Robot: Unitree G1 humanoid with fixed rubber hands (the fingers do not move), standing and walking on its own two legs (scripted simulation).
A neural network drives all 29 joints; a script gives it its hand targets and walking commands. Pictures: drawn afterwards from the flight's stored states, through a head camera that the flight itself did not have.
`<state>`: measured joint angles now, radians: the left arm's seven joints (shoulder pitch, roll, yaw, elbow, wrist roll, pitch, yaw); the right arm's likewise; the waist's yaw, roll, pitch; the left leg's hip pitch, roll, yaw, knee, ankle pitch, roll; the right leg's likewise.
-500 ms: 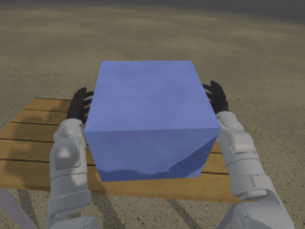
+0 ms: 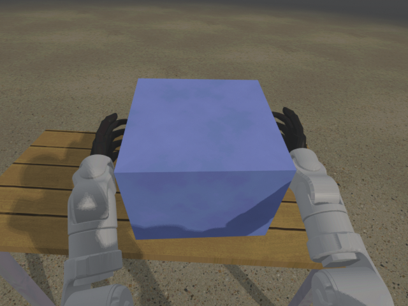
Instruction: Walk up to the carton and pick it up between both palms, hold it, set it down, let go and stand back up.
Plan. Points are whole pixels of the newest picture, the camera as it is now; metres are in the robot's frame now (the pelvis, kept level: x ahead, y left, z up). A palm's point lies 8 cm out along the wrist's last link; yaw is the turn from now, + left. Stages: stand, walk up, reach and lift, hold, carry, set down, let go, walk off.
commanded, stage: hold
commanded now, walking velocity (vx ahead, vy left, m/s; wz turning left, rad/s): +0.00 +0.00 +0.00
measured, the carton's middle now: (200, 155) +0.40 +0.00 +0.15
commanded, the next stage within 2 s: none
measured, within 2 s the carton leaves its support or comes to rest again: neither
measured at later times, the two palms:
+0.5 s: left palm (104, 157) +0.35 +0.18 +0.19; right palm (292, 150) +0.36 -0.17 +0.19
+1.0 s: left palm (101, 163) +0.34 +0.19 +0.18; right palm (291, 150) +0.36 -0.17 +0.20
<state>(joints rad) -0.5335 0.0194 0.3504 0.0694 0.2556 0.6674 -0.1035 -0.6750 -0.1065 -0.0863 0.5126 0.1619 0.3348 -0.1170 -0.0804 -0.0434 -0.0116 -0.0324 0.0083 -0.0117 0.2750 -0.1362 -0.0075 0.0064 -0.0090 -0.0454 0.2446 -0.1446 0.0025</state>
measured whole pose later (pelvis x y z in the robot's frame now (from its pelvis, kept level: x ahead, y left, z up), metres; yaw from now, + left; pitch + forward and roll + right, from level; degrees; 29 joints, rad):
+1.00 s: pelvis +0.00 +0.00 +0.00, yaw +0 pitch -7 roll -1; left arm -0.48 0.00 0.35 0.01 0.26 0.67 -0.11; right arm -0.64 -0.11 -0.05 0.47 0.20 0.34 -0.13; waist -0.08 -0.06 0.00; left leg -0.02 0.01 -0.01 0.29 -0.15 -0.01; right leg 0.02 0.00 -0.05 0.24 -0.14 0.00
